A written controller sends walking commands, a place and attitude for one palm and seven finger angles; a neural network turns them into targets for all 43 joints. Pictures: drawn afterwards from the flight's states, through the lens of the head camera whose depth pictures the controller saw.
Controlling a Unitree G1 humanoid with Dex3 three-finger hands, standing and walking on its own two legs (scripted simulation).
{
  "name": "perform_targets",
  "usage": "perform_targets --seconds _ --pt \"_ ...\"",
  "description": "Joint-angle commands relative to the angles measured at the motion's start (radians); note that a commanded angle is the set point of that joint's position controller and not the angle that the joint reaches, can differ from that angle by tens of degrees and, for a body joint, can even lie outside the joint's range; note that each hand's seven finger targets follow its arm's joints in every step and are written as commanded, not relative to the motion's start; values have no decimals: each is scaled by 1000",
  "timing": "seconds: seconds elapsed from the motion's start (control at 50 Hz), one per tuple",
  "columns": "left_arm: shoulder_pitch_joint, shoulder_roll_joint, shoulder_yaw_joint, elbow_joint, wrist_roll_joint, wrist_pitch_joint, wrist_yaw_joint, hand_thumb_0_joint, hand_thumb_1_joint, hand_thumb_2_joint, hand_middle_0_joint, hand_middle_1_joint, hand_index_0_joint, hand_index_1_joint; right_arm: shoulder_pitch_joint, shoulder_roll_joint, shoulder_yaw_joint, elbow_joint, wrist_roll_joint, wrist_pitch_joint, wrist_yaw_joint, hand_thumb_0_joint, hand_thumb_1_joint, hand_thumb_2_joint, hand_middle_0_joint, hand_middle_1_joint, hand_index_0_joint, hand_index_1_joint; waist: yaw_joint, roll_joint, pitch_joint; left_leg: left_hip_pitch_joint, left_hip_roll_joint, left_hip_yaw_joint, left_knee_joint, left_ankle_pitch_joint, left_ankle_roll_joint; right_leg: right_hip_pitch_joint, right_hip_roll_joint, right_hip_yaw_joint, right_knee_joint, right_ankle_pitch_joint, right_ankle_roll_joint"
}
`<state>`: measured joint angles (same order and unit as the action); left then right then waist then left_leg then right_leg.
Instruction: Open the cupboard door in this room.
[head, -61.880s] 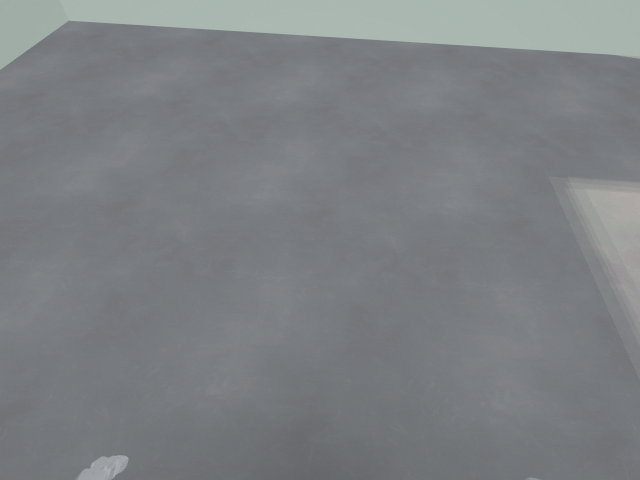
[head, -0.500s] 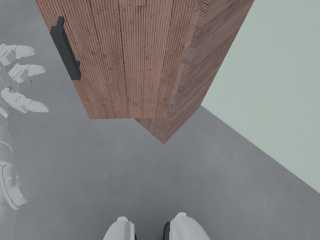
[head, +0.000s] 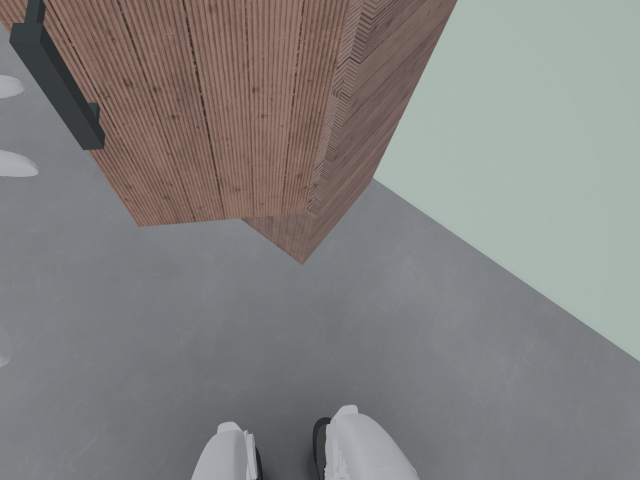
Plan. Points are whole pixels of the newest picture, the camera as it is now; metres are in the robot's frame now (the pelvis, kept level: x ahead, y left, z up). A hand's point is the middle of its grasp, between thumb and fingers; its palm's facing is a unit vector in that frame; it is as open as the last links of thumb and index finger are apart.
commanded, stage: move the hooked fingers beside the handle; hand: left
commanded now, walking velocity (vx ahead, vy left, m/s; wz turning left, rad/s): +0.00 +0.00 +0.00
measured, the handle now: (67, 81) +0.56 +0.24 +0.08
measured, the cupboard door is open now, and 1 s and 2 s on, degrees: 46 46 46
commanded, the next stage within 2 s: slide the fingers in behind the handle in 0.66 s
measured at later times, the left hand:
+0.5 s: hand out of the picture +0.49 +0.30 +0.09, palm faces +0.06 -1.00 +0.00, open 14.0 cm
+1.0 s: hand (1, 121) +0.50 +0.29 +0.08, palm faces +0.04 -1.00 +0.01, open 14.0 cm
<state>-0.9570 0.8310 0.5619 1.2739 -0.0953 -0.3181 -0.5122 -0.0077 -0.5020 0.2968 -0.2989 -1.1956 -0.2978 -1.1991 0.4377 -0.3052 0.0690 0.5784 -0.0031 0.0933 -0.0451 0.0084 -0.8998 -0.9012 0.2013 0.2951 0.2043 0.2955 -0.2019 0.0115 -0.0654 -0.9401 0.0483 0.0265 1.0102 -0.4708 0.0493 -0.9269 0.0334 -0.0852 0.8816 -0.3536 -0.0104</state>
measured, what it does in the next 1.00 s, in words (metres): stands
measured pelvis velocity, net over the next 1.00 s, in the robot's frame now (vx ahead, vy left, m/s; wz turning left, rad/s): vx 0.00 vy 0.00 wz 0.00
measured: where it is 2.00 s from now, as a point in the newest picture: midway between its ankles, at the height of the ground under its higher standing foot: outside the picture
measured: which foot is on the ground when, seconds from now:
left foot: down 0.00-1.00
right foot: down 0.00-1.00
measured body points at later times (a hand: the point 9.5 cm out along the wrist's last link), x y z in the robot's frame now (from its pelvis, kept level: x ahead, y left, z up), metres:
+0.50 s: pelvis +0.01 +0.00 +0.00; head +0.15 +0.04 +0.43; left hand +0.49 +0.35 +0.09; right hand +0.02 -0.27 -0.09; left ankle +0.00 +0.08 -0.68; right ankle +0.03 -0.12 -0.68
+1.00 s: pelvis +0.00 +0.00 +0.00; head +0.16 +0.04 +0.42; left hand +0.50 +0.35 +0.08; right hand -0.01 -0.27 -0.09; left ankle +0.00 +0.08 -0.68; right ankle +0.03 -0.12 -0.68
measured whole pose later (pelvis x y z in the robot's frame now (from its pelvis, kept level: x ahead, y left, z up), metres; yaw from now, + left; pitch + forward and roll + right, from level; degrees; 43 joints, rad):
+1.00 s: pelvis +0.00 +0.00 +0.00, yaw +0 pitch +23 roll -5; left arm -0.93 0.78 0.54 1.23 -0.12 -0.32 -0.49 -0.01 -0.50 0.30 -0.30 -1.20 -0.30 -1.20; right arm 0.42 -0.29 0.07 0.58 0.00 0.11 -0.04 0.01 -0.90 -0.90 0.20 0.30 0.20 0.30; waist -0.19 0.01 -0.07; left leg -0.96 0.05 0.01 1.03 -0.49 0.05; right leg -0.93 0.04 -0.10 0.89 -0.36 -0.01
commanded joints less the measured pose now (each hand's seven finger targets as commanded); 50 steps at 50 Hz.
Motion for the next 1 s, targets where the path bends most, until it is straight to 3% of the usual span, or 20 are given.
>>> perform_targets --seconds 0.0,0.06,0.12,0.18,0.2,0.26,0.32,0.36,0.42,0.44,0.52,0.58,0.6,0.66,0.7,0.74,0.84,0.88,0.94,0.98 --pt "-317 339 58 -222 -42 -64 -7 0 -500 300 -300 -1200 -300 -1200 180 -208 -79 -44 -7 -9 -8 0 -900 -900 200 300 200 300 39 203 -510 373 -1 -92 -106 535 -28 245 32 44 -46 298 -15" --pt "-307 360 78 -243 -36 -69 0 0 -500 300 -300 -1200 -300 -1200 179 -205 -84 -45 -8 -10 -4 0 -900 -900 200 300 200 300 40 188 -518 365 -1 -86 -105 525 -24 265 33 47 -49 308 -10" --pt "-342 333 60 -302 -37 -90 5 0 -500 300 -300 -1200 -300 -1200 184 -202 -87 -35 -9 -3 1 0 -900 -900 200 300 200 300 39 273 -549 472 6 -104 -101 610 -44 199 36 35 -46 292 -14" --pt "-316 302 41 -261 -41 -80 7 0 -500 300 -300 -1200 -300 -1200 176 -202 -85 -30 -6 -3 2 0 -900 -900 200 300 200 300 28 221 -495 444 6 -104 -105 568 -39 190 37 33 -57 267 -11" --pt "-343 270 18 -266 -50 -82 3 0 -500 300 -300 -1200 -300 -1200 174 -200 -80 -31 -5 0 0 0 -900 -900 200 300 200 300 20 242 -487 457 5 -107 -105 580 -40 174 38 30 -54 268 -15" --pt "-347 249 -6 -259 -45 -73 3 0 -500 300 -300 -1200 -300 -1200 171 -198 -79 -24 -4 2 -2 0 -900 -900 200 300 200 300 16 243 -485 463 4 -108 -107 567 -43 168 35 31 -61 259 -11" --pt "-319 263 15 -276 -50 -80 7 0 -500 300 -300 -1200 -300 -1200 170 -196 -83 -28 -6 1 0 0 -900 -900 200 300 200 300 33 249 -528 492 6 -112 -100 637 -51 186 35 29 -51 292 -15" --pt "-315 234 -4 -244 -52 -74 10 0 -500 300 -300 -1200 -300 -1200 161 -193 -80 -30 -5 3 2 0 -900 -900 200 300 200 300 23 210 -470 449 5 -107 -104 577 -44 178 36 27 -56 270 -11" --pt "-317 266 13 -234 -47 -74 16 0 -500 300 -300 -1200 -300 -1200 152 -196 -78 -39 -3 -1 -3 0 -900 -900 200 300 200 300 30 205 -481 401 -4 -96 -104 531 -34 220 33 39 -51 282 -14" --pt "-343 259 1 -235 -44 -76 19 0 -500 300 -300 -1200 -300 -1200 152 -194 -77 -36 -1 0 -4 0 -900 -900 200 300 200 300 16 184 -458 392 -3 -97 -103 513 -32 209 32 37 -53 275 -11" --pt "-364 282 16 -265 -40 -94 24 0 -500 300 -300 -1200 -300 -1200 152 -196 -78 -35 -5 -3 -6 0 -900 -900 200 300 200 300 26 226 -497 426 0 -107 -98 546 -43 200 32 35 -41 274 -15" --pt "-359 270 -1 -214 -36 -85 20 0 -500 300 -300 -1200 -300 -1200 147 -198 -73 -31 -1 -4 -7 0 -900 -900 200 300 200 300 13 175 -457 374 -3 -104 -99 463 -31 195 32 38 -50 233 -12" --pt "-393 245 -19 -222 -47 -87 18 0 -500 300 -300 -1200 -300 -1200 146 -195 -69 -32 1 -5 -9 0 -900 -900 200 300 200 300 4 204 -451 383 -4 -104 -100 466 -32 182 32 37 -47 234 -14" --pt "-369 319 27 -215 -31 -79 18 0 -500 300 -300 -1200 -300 -1200 149 -201 -70 -32 -2 -11 -14 0 -900 -900 200 300 200 300 22 202 -492 358 -7 -100 -93 464 -29 218 29 45 -41 248 -13" --pt "-400 270 -12 -229 -38 -83 12 0 -500 300 -300 -1200 -300 -1200 152 -195 -65 -30 -1 -9 -12 0 -900 -900 200 300 200 300 8 229 -486 387 -6 -105 -90 483 -33 180 31 37 -39 243 -15" --pt "-401 318 18 -224 -33 -81 14 0 -500 300 -300 -1200 -300 -1200 156 -202 -67 -26 -3 -9 -14 0 -900 -900 200 300 200 300 13 226 -506 380 -3 -109 -87 485 -35 191 31 39 -36 244 -13" --pt "-377 281 1 -234 -42 -75 6 0 -500 300 -300 -1200 -300 -1200 165 -198 -70 -25 -3 -7 -9 0 -900 -900 200 300 200 300 16 241 -527 405 -1 -108 -84 512 -35 181 33 35 -36 257 -12" --pt "-355 269 1 -227 -45 -67 9 0 -500 300 -300 -1200 -300 -1200 168 -198 -71 -25 -4 -5 -5 0 -900 -900 200 300 200 300 16 203 -518 387 -1 -106 -85 500 -30 197 34 36 -41 260 -11" --pt "-359 259 1 -284 -50 -75 18 0 -500 300 -300 -1200 -300 -1200 170 -194 -74 -25 -5 -1 -1 0 -900 -900 200 300 200 300 28 256 -540 438 1 -111 -90 563 -41 188 34 30 -39 278 -14" --pt "-342 241 -3 -284 -52 -71 29 0 -500 300 -300 -1200 -300 -1200 169 -193 -77 -25 -6 2 3 0 -900 -900 200 300 200 300 24 230 -519 432 3 -108 -91 553 -38 186 36 29 -45 274 -12"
